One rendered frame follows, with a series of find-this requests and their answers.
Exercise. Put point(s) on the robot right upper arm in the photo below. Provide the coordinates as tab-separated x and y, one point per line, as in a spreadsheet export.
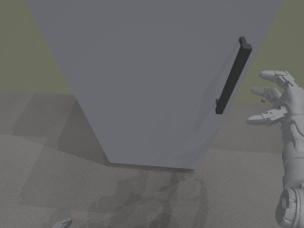
289	212

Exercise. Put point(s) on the fridge door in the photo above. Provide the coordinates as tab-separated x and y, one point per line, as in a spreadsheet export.
147	73

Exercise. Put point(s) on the left robot hand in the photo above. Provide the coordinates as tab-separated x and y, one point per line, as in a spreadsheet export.
63	224

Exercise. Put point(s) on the robot right forearm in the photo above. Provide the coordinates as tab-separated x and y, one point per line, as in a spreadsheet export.
293	152

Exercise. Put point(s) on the handle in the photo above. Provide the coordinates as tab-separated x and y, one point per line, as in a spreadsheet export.
238	65

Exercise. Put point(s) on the right robot hand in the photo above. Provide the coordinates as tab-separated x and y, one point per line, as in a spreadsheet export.
292	98

